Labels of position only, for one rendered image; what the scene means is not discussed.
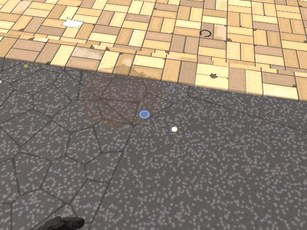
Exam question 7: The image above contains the robot left hand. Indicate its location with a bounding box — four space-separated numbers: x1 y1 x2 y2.
35 216 84 230

